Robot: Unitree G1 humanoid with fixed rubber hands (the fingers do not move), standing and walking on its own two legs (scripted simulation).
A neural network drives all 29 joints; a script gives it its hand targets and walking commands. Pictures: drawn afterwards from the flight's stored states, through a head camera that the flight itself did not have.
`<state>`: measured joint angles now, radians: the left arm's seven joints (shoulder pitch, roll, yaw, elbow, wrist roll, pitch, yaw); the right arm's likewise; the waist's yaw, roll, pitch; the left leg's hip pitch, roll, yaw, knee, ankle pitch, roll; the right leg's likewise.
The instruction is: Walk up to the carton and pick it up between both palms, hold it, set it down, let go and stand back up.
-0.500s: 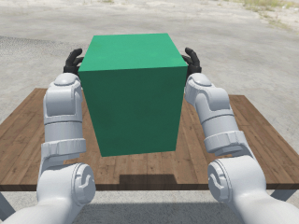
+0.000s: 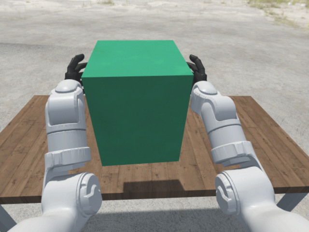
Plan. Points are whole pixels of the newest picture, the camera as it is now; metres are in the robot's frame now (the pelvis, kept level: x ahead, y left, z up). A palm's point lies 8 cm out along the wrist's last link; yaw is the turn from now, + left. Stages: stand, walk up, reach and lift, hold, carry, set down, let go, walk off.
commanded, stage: hold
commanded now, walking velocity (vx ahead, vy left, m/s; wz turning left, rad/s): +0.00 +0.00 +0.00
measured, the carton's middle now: (138, 101) +0.38 +0.01 +0.22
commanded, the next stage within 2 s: none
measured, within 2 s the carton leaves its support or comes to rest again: neither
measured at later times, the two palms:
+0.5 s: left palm (75, 84) +0.36 +0.16 +0.28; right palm (199, 86) +0.36 -0.14 +0.27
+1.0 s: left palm (80, 83) +0.37 +0.15 +0.28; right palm (201, 83) +0.37 -0.14 +0.27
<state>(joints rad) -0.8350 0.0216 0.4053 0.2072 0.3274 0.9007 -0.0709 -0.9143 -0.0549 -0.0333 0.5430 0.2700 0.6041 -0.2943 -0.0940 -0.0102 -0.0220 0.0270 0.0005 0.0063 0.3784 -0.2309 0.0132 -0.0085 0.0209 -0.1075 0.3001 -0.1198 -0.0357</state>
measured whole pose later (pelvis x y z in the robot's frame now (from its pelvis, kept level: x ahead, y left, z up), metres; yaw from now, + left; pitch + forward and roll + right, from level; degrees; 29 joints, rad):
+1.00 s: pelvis +0.01 -0.01 +0.00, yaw +0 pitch -8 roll -1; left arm -0.84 0.03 0.39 0.27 0.29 0.88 -0.04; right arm -0.94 -0.07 -0.03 0.61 0.28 0.59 -0.28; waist -0.10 0.01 -0.06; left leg 0.00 0.01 -0.01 0.38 -0.24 0.01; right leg -0.03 0.03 -0.12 0.30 -0.13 -0.04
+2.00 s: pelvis +0.00 -0.01 +0.00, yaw +1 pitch -7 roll -1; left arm -0.86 0.05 0.38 0.31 0.27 0.87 0.00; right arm -0.99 -0.07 -0.06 0.67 0.26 0.58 -0.27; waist -0.09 -0.01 -0.09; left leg -0.04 0.01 -0.01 0.39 -0.23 0.00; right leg -0.07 0.03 -0.12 0.30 -0.12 -0.04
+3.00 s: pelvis +0.00 +0.00 +0.00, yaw +0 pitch -7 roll -1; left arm -0.87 0.03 0.38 0.32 0.28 0.86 0.01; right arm -0.99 -0.08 -0.06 0.70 0.26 0.56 -0.25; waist -0.09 0.02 -0.08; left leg -0.03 0.00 0.01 0.39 -0.23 0.01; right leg -0.07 0.02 -0.10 0.30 -0.11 -0.04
